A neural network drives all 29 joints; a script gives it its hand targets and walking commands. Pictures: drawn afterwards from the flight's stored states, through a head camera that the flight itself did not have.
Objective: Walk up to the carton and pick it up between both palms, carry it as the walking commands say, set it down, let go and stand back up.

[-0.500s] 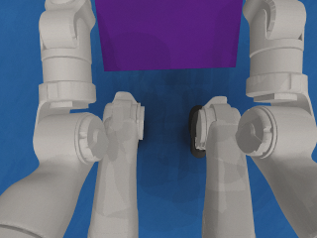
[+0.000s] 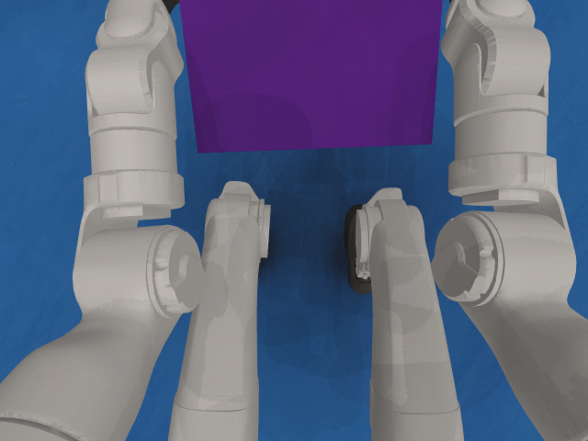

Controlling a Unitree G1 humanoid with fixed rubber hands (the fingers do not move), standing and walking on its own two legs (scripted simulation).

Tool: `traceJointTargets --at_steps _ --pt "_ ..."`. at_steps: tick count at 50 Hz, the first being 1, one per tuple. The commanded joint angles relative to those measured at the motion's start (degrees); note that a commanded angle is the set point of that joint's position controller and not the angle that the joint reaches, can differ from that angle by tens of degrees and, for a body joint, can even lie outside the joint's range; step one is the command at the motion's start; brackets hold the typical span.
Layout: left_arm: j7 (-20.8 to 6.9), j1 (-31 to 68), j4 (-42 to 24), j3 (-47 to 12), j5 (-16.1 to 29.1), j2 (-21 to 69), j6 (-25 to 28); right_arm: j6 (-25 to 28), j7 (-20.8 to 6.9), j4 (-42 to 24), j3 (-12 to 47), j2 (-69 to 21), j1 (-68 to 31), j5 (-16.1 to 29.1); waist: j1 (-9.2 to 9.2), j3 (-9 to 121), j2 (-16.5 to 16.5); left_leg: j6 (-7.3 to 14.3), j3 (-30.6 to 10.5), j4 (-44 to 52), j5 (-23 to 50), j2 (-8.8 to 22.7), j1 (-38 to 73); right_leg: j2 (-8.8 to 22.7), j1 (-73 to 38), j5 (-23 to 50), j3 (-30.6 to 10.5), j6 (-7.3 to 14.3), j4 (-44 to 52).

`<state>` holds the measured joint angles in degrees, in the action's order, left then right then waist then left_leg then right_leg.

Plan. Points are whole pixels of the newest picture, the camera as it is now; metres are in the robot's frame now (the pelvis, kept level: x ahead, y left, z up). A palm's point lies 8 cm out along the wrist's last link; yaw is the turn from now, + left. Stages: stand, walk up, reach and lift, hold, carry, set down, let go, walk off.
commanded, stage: reach and lift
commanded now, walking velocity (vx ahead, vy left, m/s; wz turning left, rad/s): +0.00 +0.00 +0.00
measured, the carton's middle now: (308, 47) +0.51 +0.02 -0.15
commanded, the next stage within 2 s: none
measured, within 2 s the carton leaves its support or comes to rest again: neither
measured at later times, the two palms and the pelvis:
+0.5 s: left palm out of the picture +0.50 +0.17 -0.01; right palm out of the picture +0.53 -0.13 +0.01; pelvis +0.01 +0.00 +0.06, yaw +0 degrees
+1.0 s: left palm out of the picture +0.49 +0.17 +0.12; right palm out of the picture +0.51 -0.13 +0.13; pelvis +0.08 +0.00 +0.13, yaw +1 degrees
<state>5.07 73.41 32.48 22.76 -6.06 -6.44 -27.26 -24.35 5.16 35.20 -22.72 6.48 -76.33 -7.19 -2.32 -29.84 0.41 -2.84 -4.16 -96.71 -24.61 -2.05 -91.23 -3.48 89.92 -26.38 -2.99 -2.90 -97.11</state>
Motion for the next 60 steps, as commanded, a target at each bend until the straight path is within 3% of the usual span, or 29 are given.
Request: traceJointTargets --at_steps 1,12,21,33,39,48,55,56,60 --pt "-17.2 46.1 -8.0 -39.1 13.9 67.0 2.9 -0.1 -18.1 -1.2 35.4 -68.3 -34.7 11.5 0.79 135.3 -1.1 0.3 7.8 10.7 6.8 -6.3 37.6 -7.0 -26.6 6.7 6.9 2.1 11.1" --pt "-17.0 43.1 -9.8 -41.0 13.8 66.8 3.0 -0.4 -17.8 -2.3 38.0 -70.7 -31.5 12.1 -0.50 134.1 -0.6 0.7 7.7 15.3 6.6 -6.6 40.6 -6.9 -32.9 6.5 5.5 1.6 15.5" --pt "-17.5 41.0 -10.7 -41.8 14.0 67.5 3.3 -0.4 -17.4 -3.0 39.0 -72.6 -28.4 11.4 -0.10 132.3 0.8 1.0 7.5 19.3 6.5 -6.8 43.1 -6.8 -39.2 6.9 4.5 1.3 19.9" --pt "-17.5 36.6 -10.5 -42.6 13.3 69.1 3.5 -0.1 -17.7 -3.5 39.3 -73.7 -24.5 10.4 -0.22 127.3 0.1 1.0 6.5 25.3 6.4 -6.7 48.6 -6.5 -43.8 6.7 3.3 1.6 25.7" --pt "-17.8 31.4 -6.1 -39.7 10.5 71.2 3.9 0.5 -18.7 1.9 35.5 -74.4 -18.4 7.4 0.37 113.6 -1.0 0.6 5.8 29.2 4.9 -6.3 47.6 -6.3 -40.5 5.1 3.6 2.2 28.9" --pt "-17.5 10.1 6.9 -22.5 -0.5 73.0 4.1 1.4 -19.4 12.5 20.0 -72.6 -0.6 -2.5 1.62 75.3 -1.7 1.4 4.6 39.6 4.4 -6.4 44.3 -5.4 -34.2 4.5 3.0 3.3 38.5" --pt "-17.8 -2.0 5.2 -18.8 -5.4 68.5 5.1 2.0 -19.3 14.4 17.8 -72.2 12.7 -7.3 0.67 68.0 1.3 2.1 2.9 45.8 13.7 -5.8 49.1 -5.7 -42.0 14.1 0.8 3.7 46.0" --pt "-17.9 -3.3 4.5 -19.2 -5.4 68.2 5.6 2.6 -19.3 12.5 19.6 -72.8 12.4 -6.4 -0.59 68.8 1.4 2.2 2.9 46.2 15.9 -5.8 50.7 -5.5 -43.7 16.2 0.4 3.4 46.8" --pt "-18.3 -4.4 -0.8 -25.1 -3.5 70.1 8.1 5.3 -19.0 6.8 25.8 -75.1 13.7 -4.0 -1.53 73.3 1.5 2.2 2.4 47.7 23.7 -5.9 55.7 -5.7 -48.6 23.8 -0.4 2.7 48.7"
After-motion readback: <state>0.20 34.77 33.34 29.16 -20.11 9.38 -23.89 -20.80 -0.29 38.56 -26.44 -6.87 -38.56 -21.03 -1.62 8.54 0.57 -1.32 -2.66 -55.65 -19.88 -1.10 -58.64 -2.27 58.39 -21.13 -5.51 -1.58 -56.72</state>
